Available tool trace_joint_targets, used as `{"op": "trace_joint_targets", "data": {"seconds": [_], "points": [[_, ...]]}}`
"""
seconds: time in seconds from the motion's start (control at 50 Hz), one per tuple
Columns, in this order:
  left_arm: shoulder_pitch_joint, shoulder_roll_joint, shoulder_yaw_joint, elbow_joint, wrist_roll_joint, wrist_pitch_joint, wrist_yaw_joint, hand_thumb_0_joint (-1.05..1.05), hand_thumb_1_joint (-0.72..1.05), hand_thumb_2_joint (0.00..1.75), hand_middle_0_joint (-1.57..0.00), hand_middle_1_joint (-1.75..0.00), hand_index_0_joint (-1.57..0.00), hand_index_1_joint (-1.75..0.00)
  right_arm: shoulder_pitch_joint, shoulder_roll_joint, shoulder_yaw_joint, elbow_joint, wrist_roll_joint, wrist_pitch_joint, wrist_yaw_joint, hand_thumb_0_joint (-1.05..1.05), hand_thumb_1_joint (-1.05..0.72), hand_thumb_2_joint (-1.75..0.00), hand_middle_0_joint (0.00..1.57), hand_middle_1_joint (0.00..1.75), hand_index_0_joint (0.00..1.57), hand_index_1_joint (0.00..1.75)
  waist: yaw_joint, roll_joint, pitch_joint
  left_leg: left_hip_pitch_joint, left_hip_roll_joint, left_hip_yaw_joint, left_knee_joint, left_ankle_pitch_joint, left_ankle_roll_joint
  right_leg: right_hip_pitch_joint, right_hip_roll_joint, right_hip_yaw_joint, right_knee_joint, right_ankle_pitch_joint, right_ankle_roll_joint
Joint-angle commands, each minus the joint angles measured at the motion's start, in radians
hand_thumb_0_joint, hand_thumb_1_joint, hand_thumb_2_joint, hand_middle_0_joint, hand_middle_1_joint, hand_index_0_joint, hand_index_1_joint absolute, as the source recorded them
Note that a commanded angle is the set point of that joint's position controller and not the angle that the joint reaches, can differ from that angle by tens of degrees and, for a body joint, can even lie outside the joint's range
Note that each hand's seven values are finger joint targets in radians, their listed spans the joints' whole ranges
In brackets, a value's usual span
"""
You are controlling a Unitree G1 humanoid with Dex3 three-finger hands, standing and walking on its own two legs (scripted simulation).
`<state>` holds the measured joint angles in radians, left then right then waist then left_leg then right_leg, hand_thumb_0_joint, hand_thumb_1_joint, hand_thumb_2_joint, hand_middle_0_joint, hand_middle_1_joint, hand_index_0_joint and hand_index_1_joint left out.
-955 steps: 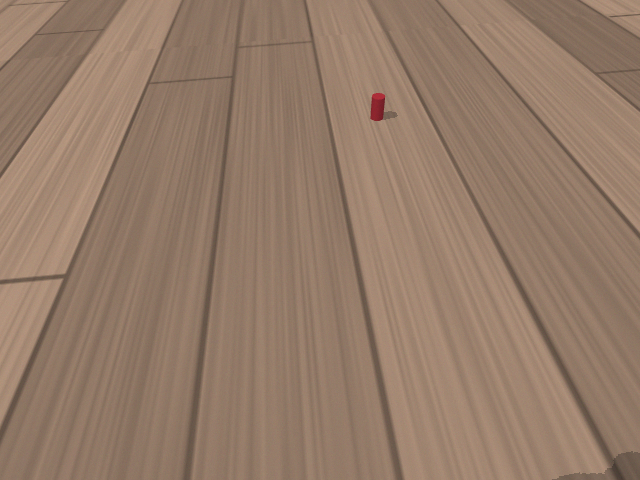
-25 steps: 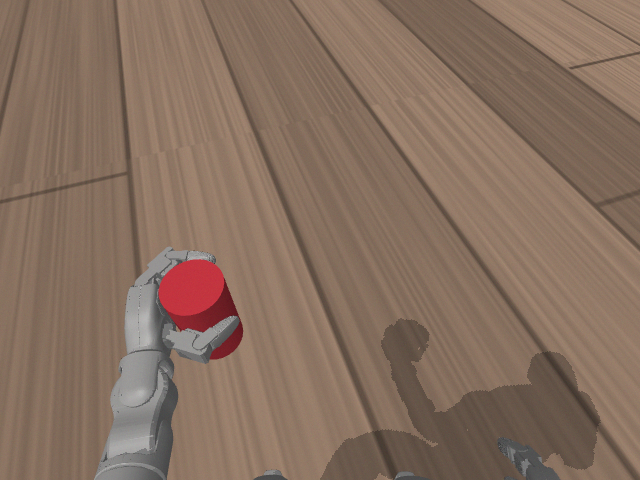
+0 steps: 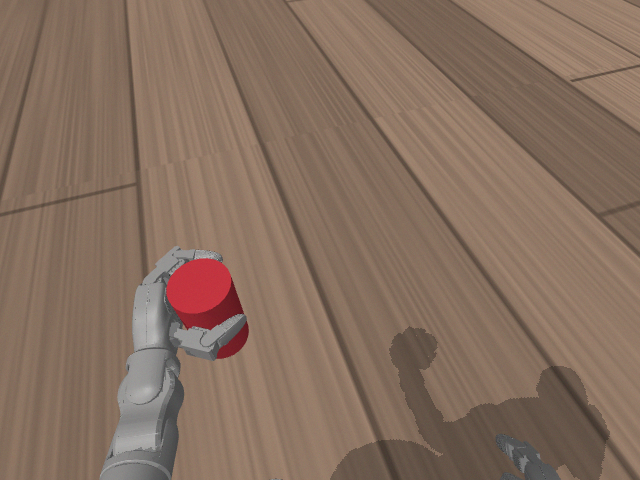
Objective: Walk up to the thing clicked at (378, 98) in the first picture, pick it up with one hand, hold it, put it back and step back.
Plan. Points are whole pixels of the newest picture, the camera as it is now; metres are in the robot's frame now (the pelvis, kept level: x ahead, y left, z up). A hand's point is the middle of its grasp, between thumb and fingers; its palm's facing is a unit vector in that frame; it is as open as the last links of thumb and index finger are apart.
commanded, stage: hold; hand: left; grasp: from the side
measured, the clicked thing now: (212, 311) +0.33 +0.17 +0.02
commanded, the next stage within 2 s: none
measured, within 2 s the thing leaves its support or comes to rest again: neither
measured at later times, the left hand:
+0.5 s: hand (204, 302) +0.33 +0.17 +0.05, palm faces +0.14 -0.99 -0.01, open 10.2 cm
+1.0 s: hand (205, 302) +0.33 +0.17 +0.05, palm faces +0.13 -0.99 -0.01, open 10.2 cm
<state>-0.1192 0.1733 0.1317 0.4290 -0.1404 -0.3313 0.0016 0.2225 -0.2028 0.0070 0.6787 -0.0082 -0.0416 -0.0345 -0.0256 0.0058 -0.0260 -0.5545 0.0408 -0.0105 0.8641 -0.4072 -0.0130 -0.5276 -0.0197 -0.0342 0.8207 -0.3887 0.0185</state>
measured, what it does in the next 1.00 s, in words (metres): stands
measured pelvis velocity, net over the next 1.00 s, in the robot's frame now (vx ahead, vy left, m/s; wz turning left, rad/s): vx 0.00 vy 0.00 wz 0.00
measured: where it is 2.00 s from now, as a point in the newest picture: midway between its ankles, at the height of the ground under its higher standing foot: outside the picture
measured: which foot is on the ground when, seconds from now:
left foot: down 0.00-1.00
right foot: down 0.00-1.00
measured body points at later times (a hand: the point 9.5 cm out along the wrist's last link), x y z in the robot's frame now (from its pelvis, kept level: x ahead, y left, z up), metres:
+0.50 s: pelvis +0.00 +0.00 +0.00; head +0.03 +0.01 +0.45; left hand +0.32 +0.22 +0.05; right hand +0.13 -0.24 -0.10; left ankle +0.02 +0.12 -0.70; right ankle +0.02 -0.13 -0.70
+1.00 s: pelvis +0.00 +0.00 +0.00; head +0.04 +0.01 +0.45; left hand +0.32 +0.22 +0.05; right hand +0.14 -0.24 -0.10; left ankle +0.02 +0.12 -0.70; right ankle +0.02 -0.13 -0.70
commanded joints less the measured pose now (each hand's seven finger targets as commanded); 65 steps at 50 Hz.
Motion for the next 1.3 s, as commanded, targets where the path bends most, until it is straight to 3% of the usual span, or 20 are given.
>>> {"op": "trace_joint_targets", "data": {"seconds": [0.0,0.02,0.04,0.06,0.1,0.14,0.22,0.28,0.36,0.4,0.46,0.5,0.54,0.66,0.86,0.96,1.06,1.08,1.1,1.28], "points": [[-0.373,0.118,0.041,-0.328,-0.029,-0.113,0.003,0.00,0.22,1.19,-1.23,-1.36,-1.25,-1.36,-0.029,-0.132,-0.047,-0.123,0.005,-0.046,-0.010,0.00,-0.92,-0.90,0.20,0.30,0.20,0.30,-0.005,0.046,-0.316,0.175,-0.027,0.005,-0.142,0.219,0.006,0.133,0.026,-0.008,-0.117,0.250,-0.023],[-0.374,0.133,0.059,-0.317,-0.029,-0.110,0.006,0.00,0.23,1.20,-1.22,-1.36,-1.24,-1.35,-0.028,-0.133,-0.045,-0.119,0.004,-0.046,-0.012,0.00,-0.91,-0.90,0.20,0.30,0.20,0.30,-0.001,0.048,-0.313,0.172,-0.026,0.006,-0.141,0.231,0.006,0.130,0.027,-0.008,-0.120,0.260,-0.023],[-0.388,0.114,0.039,-0.313,-0.030,-0.111,0.005,0.00,0.24,1.18,-1.21,-1.34,-1.23,-1.34,-0.033,-0.131,-0.045,-0.119,0.005,-0.046,-0.012,0.00,-0.91,-0.90,0.20,0.30,0.20,0.30,-0.010,0.031,-0.301,0.168,-0.028,0.008,-0.142,0.224,0.007,0.137,0.026,-0.007,-0.128,0.257,-0.020],[-0.403,0.148,0.078,-0.310,-0.033,-0.113,0.006,0.00,0.26,1.19,-1.22,-1.34,-1.23,-1.34,-0.031,-0.135,-0.047,-0.114,0.005,-0.047,-0.013,0.00,-0.91,-0.90,0.20,0.30,0.20,0.30,-0.003,0.017,-0.303,0.155,-0.029,0.009,-0.142,0.212,0.011,0.140,0.024,-0.005,-0.132,0.250,-0.019],[-0.407,0.130,0.055,-0.293,-0.030,-0.118,0.002,0.00,0.22,1.19,-1.22,-1.35,-1.24,-1.35,-0.044,-0.129,-0.043,-0.117,0.006,-0.052,-0.010,0.00,-0.91,-0.90,0.20,0.30,0.20,0.30,-0.004,0.034,-0.265,0.150,-0.031,0.013,-0.153,0.172,0.011,0.119,0.021,-0.002,-0.138,0.213,-0.021],[-0.393,0.146,0.073,-0.313,-0.027,-0.125,0.004,0.00,0.25,1.19,-1.22,-1.35,-1.24,-1.35,-0.033,-0.132,-0.048,-0.115,0.003,-0.050,-0.011,0.00,-0.91,-0.90,0.20,0.30,0.20,0.30,0.003,0.050,-0.322,0.183,-0.031,0.012,-0.149,0.212,0.008,0.141,0.021,-0.002,-0.133,0.246,-0.022],[-0.395,0.109,0.035,-0.312,-0.028,-0.125,0.001,0.00,0.24,1.20,-1.23,-1.36,-1.24,-1.36,-0.042,-0.127,-0.045,-0.116,0.002,-0.055,-0.009,0.00,-0.91,-0.90,0.20,0.30,0.20,0.30,-0.007,0.037,-0.289,0.168,-0.032,0.012,-0.151,0.211,0.011,0.136,0.021,-0.002,-0.138,0.253,-0.019],[-0.419,0.157,0.066,-0.332,-0.022,-0.129,0.007,0.00,0.23,1.18,-1.22,-1.35,-1.23,-1.34,-0.031,-0.136,-0.050,-0.113,0.003,-0.055,-0.011,0.00,-0.92,-0.90,0.20,0.30,0.20,0.30,-0.003,0.055,-0.334,0.194,-0.029,0.007,-0.155,0.225,0.008,0.149,0.023,-0.005,-0.135,0.256,-0.022],[-0.419,0.121,0.054,-0.299,-0.032,-0.126,0.006,0.00,0.23,1.19,-1.23,-1.36,-1.25,-1.36,-0.036,-0.133,-0.047,-0.112,0.003,-0.057,-0.008,0.00,-0.92,-0.90,0.20,0.30,0.20,0.30,-0.007,0.037,-0.299,0.176,-0.024,-0.001,-0.165,0.194,0.007,0.129,0.028,-0.013,-0.135,0.221,-0.023],[-0.383,0.136,0.075,-0.256,-0.030,-0.127,0.005,0.00,0.24,1.21,-1.24,-1.37,-1.25,-1.37,-0.040,-0.138,-0.050,-0.113,0.007,-0.057,-0.010,0.00,-0.91,-0.90,0.20,0.30,0.20,0.30,0.000,0.016,-0.294,0.168,-0.030,0.009,-0.165,0.182,0.011,0.144,0.022,-0.006,-0.145,0.216,-0.021],[-0.374,0.124,0.039,-0.291,-0.024,-0.133,-0.007,0.00,0.21,1.20,-1.25,-1.38,-1.27,-1.38,-0.046,-0.137,-0.051,-0.120,0.006,-0.063,-0.005,0.00,-0.92,-0.91,0.20,0.30,0.20,0.30,0.000,0.047,-0.298,0.191,-0.030,0.009,-0.170,0.180,0.008,0.138,0.025,-0.008,-0.145,0.212,-0.023],[-0.393,0.134,0.046,-0.334,-0.030,-0.136,-0.005,0.00,0.24,1.20,-1.24,-1.37,-1.25,-1.37,-0.034,-0.139,-0.053,-0.119,0.008,-0.062,-0.005,0.00,-0.92,-0.91,0.20,0.30,0.20,0.30,0.004,0.063,-0.342,0.202,-0.030,0.006,-0.167,0.215,0.005,0.159,0.025,-0.009,-0.138,0.244,-0.025],[-0.374,0.105,0.033,-0.277,-0.036,-0.127,-0.007,0.00,0.21,1.18,-1.23,-1.36,-1.25,-1.35,-0.038,-0.137,-0.051,-0.117,0.008,-0.062,-0.005,0.00,-0.92,-0.91,0.20,0.30,0.20,0.30,-0.008,0.029,-0.290,0.182,-0.026,0.003,-0.162,0.212,0.008,0.138,0.029,-0.011,-0.140,0.240,-0.022],[-0.405,0.148,0.073,-0.329,-0.030,-0.133,0.009,0.00,0.25,1.19,-1.21,-1.34,-1.23,-1.34,-0.034,-0.135,-0.050,-0.114,0.006,-0.062,-0.007,0.00,-0.91,-0.90,0.20,0.30,0.20,0.30,0.008,0.057,-0.321,0.194,-0.028,0.004,-0.165,0.224,0.004,0.151,0.027,-0.011,-0.137,0.246,-0.025],[-0.378,0.111,0.037,-0.315,-0.032,-0.137,-0.006,0.00,0.25,1.22,-1.23,-1.37,-1.24,-1.37,-0.029,-0.133,-0.052,-0.114,0.004,-0.063,-0.004,0.00,-0.91,-0.91,0.20,0.30,0.20,0.30,-0.002,0.048,-0.324,0.188,-0.029,0.006,-0.151,0.250,0.007,0.152,0.024,-0.008,-0.131,0.280,-0.023],[-0.405,0.134,0.044,-0.333,-0.024,-0.134,0.003,0.00,0.22,1.21,-1.21,-1.36,-1.23,-1.36,-0.017,-0.135,-0.054,-0.105,0.004,-0.060,-0.004,0.00,-0.91,-0.91,0.20,0.30,0.20,0.30,-0.005,0.066,-0.347,0.222,-0.023,-0.003,-0.151,0.293,0.002,0.151,0.028,-0.015,-0.123,0.304,-0.026],[-0.395,0.131,0.055,-0.302,-0.029,-0.128,0.007,0.00,0.22,1.21,-1.21,-1.36,-1.23,-1.36,-0.038,-0.138,-0.053,-0.112,0.007,-0.061,-0.005,0.00,-0.92,-0.91,0.20,0.30,0.20,0.30,0.000,0.043,-0.280,0.176,-0.026,0.001,-0.163,0.229,0.006,0.138,0.027,-0.012,-0.134,0.253,-0.025],[-0.390,0.144,0.068,-0.316,-0.027,-0.131,0.008,0.00,0.22,1.21,-1.21,-1.36,-1.23,-1.36,-0.030,-0.137,-0.053,-0.111,0.006,-0.059,-0.007,0.00,-0.92,-0.91,0.20,0.30,0.20,0.30,0.005,0.050,-0.321,0.192,-0.027,0.003,-0.157,0.247,0.007,0.149,0.024,-0.010,-0.134,0.271,-0.025],[-0.414,0.128,0.043,-0.329,-0.024,-0.132,0.005,0.00,0.22,1.21,-1.21,-1.36,-1.22,-1.36,-0.031,-0.136,-0.053,-0.116,0.006,-0.057,-0.006,0.00,-0.91,-0.91,0.20,0.30,0.20,0.30,-0.004,0.054,-0.307,0.197,-0.025,0.001,-0.163,0.236,0.005,0.143,0.026,-0.013,-0.133,0.258,-0.025],[-0.364,0.121,0.042,-0.299,-0.027,-0.130,-0.001,0.00,0.22,1.23,-1.23,-1.38,-1.25,-1.39,-0.022,-0.142,-0.059,-0.116,0.009,-0.058,-0.001,0.00,-0.92,-0.91,0.20,0.30,0.20,0.30,-0.003,0.040,-0.303,0.193,-0.024,-0.004,-0.160,0.258,0.003,0.143,0.029,-0.017,-0.126,0.272,-0.026]]}}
